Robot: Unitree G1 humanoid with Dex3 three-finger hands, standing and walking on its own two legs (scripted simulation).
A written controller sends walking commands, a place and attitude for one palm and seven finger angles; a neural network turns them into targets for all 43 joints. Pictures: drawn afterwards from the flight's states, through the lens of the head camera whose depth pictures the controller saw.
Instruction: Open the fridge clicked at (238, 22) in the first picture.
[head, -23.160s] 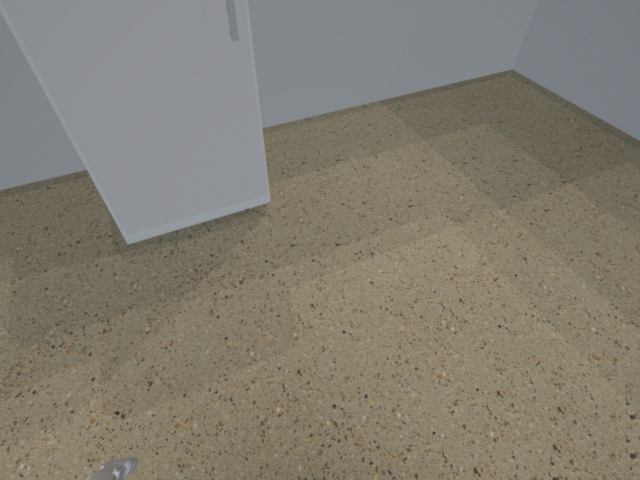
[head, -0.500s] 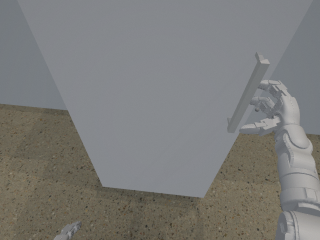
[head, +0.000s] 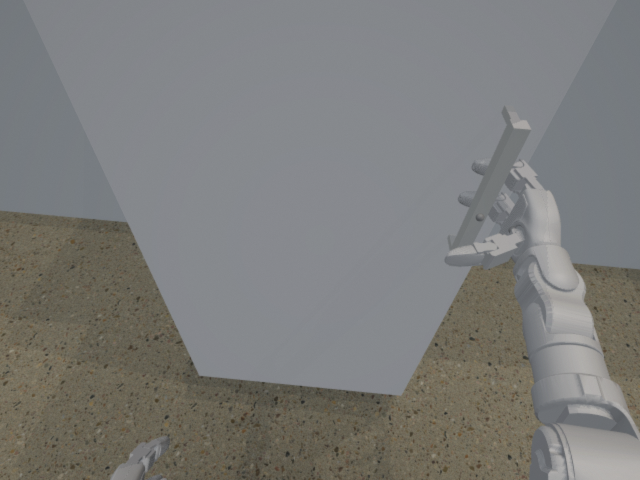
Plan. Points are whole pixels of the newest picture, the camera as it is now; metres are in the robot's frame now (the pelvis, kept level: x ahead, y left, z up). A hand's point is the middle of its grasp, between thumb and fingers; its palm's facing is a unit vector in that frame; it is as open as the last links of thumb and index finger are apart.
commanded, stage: slide the fingers in behind the handle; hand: right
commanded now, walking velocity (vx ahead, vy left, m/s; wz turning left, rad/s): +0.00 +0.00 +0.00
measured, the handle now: (478, 195) +0.47 -0.16 +0.14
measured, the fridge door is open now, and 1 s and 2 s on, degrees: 0 0 0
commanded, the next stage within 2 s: grip the handle and tug to test in 0.98 s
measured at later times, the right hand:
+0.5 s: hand (471, 218) +0.41 -0.14 +0.15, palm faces +0.01 +1.00 +0.01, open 14.0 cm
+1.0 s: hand (476, 221) +0.41 -0.15 +0.14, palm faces +0.00 +1.00 +0.01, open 14.0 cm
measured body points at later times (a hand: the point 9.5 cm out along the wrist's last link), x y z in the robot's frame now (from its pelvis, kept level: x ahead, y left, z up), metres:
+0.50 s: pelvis +0.00 +0.01 +0.00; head +0.01 +0.02 +0.45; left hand +0.12 +0.27 -0.11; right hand +0.40 -0.19 +0.15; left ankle -0.05 +0.09 -0.73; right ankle +0.05 -0.11 -0.73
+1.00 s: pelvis +0.00 +0.01 +0.00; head +0.01 +0.02 +0.45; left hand +0.12 +0.26 -0.11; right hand +0.40 -0.20 +0.15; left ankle -0.05 +0.09 -0.73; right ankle +0.05 -0.11 -0.73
